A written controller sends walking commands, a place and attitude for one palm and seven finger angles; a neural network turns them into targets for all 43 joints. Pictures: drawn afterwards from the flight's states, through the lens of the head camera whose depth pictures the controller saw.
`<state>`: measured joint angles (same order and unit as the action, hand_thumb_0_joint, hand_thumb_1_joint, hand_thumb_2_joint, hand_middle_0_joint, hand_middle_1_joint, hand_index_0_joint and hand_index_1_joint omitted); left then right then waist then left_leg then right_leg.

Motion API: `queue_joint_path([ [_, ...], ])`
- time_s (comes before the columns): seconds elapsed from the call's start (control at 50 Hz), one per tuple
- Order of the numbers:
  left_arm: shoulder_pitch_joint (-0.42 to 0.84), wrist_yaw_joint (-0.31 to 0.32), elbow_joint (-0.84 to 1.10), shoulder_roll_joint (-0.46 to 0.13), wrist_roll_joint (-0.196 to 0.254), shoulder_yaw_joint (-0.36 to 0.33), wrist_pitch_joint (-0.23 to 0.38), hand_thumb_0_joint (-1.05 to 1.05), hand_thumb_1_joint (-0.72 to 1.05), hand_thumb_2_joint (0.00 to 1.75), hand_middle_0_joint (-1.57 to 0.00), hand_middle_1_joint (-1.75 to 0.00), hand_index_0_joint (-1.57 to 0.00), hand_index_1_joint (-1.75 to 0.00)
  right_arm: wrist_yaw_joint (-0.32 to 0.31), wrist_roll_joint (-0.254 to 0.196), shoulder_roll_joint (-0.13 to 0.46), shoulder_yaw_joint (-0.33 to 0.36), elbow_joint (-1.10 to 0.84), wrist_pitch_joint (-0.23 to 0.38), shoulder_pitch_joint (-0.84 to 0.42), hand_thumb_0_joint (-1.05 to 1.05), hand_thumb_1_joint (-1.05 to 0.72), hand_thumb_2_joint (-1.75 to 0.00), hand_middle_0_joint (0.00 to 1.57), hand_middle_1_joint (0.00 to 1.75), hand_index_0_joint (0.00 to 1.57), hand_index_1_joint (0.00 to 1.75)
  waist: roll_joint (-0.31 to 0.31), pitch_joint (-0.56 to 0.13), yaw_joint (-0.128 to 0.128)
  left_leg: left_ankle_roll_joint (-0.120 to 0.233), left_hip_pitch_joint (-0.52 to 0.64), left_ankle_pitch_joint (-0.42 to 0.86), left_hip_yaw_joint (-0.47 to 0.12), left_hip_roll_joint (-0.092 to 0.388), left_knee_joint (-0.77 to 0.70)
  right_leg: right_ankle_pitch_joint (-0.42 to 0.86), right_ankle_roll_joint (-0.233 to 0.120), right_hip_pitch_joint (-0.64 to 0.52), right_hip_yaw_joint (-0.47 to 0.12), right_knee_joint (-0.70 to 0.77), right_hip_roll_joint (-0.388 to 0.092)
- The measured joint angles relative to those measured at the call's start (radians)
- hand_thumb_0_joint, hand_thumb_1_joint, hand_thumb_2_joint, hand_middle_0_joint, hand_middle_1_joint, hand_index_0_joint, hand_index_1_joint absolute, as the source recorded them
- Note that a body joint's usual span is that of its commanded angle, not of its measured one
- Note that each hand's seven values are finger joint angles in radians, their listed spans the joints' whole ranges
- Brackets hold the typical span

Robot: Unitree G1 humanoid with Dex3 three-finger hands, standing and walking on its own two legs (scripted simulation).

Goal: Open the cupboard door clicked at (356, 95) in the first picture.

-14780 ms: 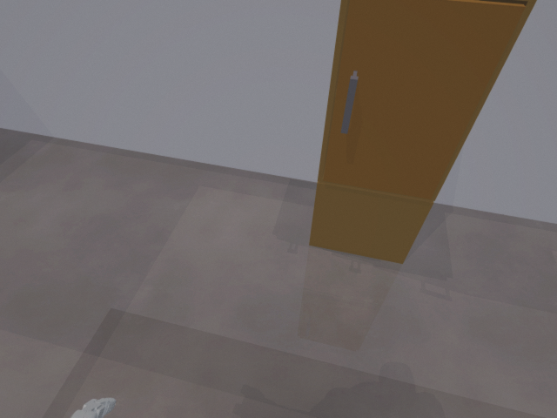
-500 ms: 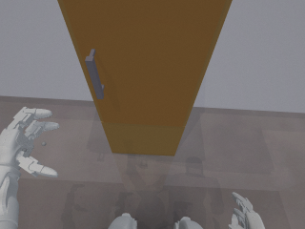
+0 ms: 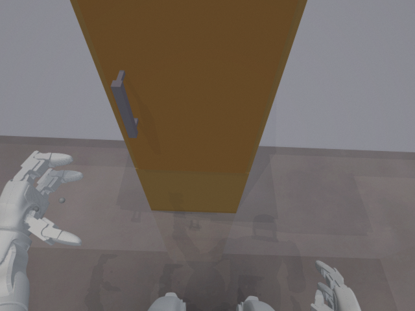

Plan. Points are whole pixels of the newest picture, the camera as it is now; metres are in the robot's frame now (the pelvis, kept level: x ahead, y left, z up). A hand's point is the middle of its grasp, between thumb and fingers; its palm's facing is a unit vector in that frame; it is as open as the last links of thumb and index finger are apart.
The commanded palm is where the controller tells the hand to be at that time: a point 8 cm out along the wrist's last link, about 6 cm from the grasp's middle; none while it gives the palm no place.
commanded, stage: move the hooked fingers beside the handle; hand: left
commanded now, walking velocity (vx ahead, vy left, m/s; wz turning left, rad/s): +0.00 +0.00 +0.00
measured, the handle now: (127, 106) +0.54 +0.22 +0.04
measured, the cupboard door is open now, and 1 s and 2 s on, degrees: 0 0 0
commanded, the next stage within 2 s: none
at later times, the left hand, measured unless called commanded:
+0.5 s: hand (77, 173) +0.34 +0.27 +0.06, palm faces +0.01 -1.00 -0.03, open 14.0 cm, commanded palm +0.32 +0.32 +0.05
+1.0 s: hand (84, 148) +0.41 +0.28 +0.05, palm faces +0.02 -1.00 +0.00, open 14.0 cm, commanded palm +0.39 +0.33 +0.05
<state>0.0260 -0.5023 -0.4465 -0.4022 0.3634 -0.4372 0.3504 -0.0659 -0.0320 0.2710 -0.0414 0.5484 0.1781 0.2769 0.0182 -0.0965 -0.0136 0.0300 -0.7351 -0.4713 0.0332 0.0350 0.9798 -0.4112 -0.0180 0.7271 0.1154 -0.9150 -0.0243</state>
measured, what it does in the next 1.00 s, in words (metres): stands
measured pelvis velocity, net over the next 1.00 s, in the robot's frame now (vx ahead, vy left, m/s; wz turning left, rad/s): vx -0.01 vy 0.00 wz -0.03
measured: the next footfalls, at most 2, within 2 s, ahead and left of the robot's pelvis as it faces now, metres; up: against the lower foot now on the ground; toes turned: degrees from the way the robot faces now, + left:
none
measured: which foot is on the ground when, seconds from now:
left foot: down 0.00-1.00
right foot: down 0.00-1.00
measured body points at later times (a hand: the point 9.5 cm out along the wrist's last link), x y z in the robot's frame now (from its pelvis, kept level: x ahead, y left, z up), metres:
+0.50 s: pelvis -0.01 -0.01 +0.00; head +0.08 +0.01 +0.44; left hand +0.34 +0.32 +0.06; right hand +0.12 -0.27 -0.10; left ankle +0.00 +0.10 -0.68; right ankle +0.02 -0.11 -0.68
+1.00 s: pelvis -0.01 +0.00 -0.01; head +0.10 +0.02 +0.42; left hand +0.40 +0.33 +0.05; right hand +0.08 -0.27 -0.11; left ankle +0.00 +0.10 -0.68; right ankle +0.02 -0.11 -0.68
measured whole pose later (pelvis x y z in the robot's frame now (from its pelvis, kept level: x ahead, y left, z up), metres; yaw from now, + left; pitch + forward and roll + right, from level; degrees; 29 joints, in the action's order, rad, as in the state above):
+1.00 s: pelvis -0.01 +0.00 -0.01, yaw -1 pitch +18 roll -3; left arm 0.53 -0.52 -0.96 -0.55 0.24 -0.52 0.39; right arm -0.06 -0.02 0.29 -0.04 0.59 0.07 0.33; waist 0.00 -0.10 -0.08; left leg 0.03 -0.88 -0.48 0.04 0.05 1.04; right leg -0.41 -0.02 0.87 0.10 -0.97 -0.01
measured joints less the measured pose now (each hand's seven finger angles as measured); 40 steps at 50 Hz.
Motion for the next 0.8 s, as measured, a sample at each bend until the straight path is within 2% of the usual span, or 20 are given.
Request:
queue_joint_path([
  [0.08,0.014,-0.002,-0.024,0.000,0.002,-0.002,-0.005,-0.01,-0.50,0.30,-0.30,-1.20,-0.30,-1.20,-0.002,-0.001,-0.001,-0.005,-0.002,-0.001,-0.003,0.01,-0.90,-0.90,0.20,0.30,0.21,0.30,0.000,-0.001,0.004,-0.001,-0.003,0.002,-0.002,-0.001,0.002,0.000,-0.002,0.003,0.001,-0.004,-0.001],
  [0.22,0.075,-0.003,-0.064,0.001,-0.024,0.014,0.008,-0.01,-0.50,0.30,-0.30,-1.20,-0.30,-1.20,-0.013,0.001,0.008,-0.006,0.011,0.005,-0.007,0.01,-0.90,-0.90,0.20,0.30,0.21,0.30,-0.002,0.004,0.007,-0.004,-0.021,0.002,-0.010,-0.002,0.018,-0.003,-0.005,0.017,0.009,-0.019,-0.003],
  [0.38,0.213,-0.005,-0.180,-0.047,-0.048,-0.008,-0.001,-0.01,-0.50,0.30,-0.30,-1.20,-0.31,-1.20,-0.019,-0.001,0.009,-0.007,0.025,-0.007,-0.006,0.01,-0.90,-0.90,0.20,0.30,0.21,0.30,-0.011,0.012,-0.015,-0.008,-0.050,0.002,-0.011,0.004,0.032,-0.002,-0.010,0.048,0.009,-0.033,0.002],
  [0.54,0.266,-0.005,-0.252,-0.066,-0.056,-0.031,-0.002,-0.01,-0.50,0.30,-0.30,-1.20,-0.31,-1.20,-0.008,0.000,0.014,-0.002,0.030,-0.035,0.031,0.01,-0.91,-0.90,0.20,0.30,0.21,0.30,-0.011,-0.003,-0.033,-0.007,-0.058,0.001,0.006,0.009,0.022,0.001,-0.008,0.067,-0.008,-0.029,0.008],
  [0.64,0.301,0.002,-0.304,-0.087,-0.072,-0.054,0.012,-0.01,-0.50,0.30,-0.30,-1.20,-0.30,-1.20,-0.003,0.003,0.016,0.004,0.034,-0.052,0.046,0.01,-0.91,-0.90,0.20,0.30,0.21,0.30,-0.013,0.000,-0.042,-0.007,-0.073,-0.002,0.006,0.012,0.030,0.000,-0.009,0.081,-0.009,-0.034,0.011],
  [0.8,0.397,-0.021,-0.393,-0.118,-0.087,-0.070,0.042,-0.01,-0.50,0.30,-0.30,-1.20,-0.30,-1.20,-0.005,0.006,0.018,0.005,0.055,-0.075,0.049,0.01,-0.91,-0.90,0.20,0.30,0.21,0.30,-0.017,0.003,-0.050,-0.004,-0.108,-0.008,0.001,0.014,0.050,-0.002,-0.008,0.110,-0.004,-0.045,0.013],
])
